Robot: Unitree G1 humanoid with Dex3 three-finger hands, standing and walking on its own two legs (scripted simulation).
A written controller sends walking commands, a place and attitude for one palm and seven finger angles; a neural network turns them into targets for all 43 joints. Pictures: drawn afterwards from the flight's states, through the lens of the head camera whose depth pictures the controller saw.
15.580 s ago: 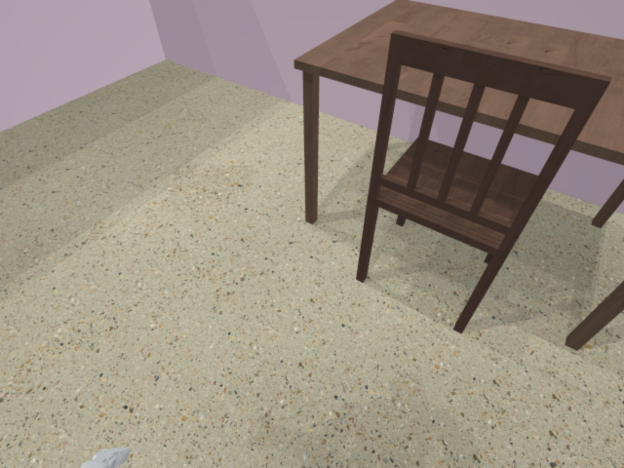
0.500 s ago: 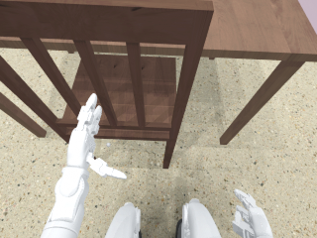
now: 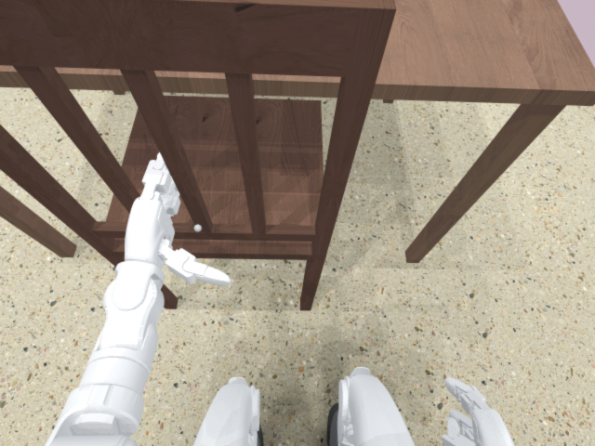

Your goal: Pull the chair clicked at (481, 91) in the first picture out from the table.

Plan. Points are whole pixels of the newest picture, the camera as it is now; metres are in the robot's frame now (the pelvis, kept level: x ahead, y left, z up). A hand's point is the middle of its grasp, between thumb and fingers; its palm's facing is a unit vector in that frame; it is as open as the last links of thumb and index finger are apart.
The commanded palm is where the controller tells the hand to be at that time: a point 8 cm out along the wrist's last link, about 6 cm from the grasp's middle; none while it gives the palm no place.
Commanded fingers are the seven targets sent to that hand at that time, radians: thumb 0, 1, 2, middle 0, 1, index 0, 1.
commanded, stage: push the fingers through the gap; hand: left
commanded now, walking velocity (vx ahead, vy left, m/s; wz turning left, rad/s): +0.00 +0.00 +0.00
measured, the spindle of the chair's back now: (180, 170) +0.46 +0.16 +0.05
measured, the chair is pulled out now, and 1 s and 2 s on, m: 0.00 0.00 0.00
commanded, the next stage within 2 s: hook a spindle and tug to test in 0.90 s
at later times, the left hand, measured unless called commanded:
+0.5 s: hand (197, 200) +0.43 +0.14 +0.02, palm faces -0.02 -1.00 -0.03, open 16.9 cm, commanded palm +0.41 +0.19 +0.02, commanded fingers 0.00 -0.50 0.30 -0.06 -0.08 -0.06 -0.08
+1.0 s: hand (197, 191) +0.44 +0.14 +0.03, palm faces -0.02 -1.00 -0.05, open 16.9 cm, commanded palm +0.41 +0.19 +0.02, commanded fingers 0.00 -0.50 0.30 -0.08 -0.13 -0.08 -0.13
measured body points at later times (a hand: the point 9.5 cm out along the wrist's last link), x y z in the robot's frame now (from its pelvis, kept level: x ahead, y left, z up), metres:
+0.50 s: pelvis +0.00 +0.01 +0.00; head +0.13 +0.01 +0.43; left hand +0.43 +0.19 +0.03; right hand +0.09 -0.25 -0.12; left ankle +0.01 +0.11 -0.62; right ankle +0.05 -0.13 -0.62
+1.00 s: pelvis +0.00 +0.01 +0.00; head +0.13 +0.02 +0.43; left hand +0.44 +0.19 +0.03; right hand +0.08 -0.25 -0.12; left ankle +0.01 +0.11 -0.62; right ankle +0.05 -0.13 -0.62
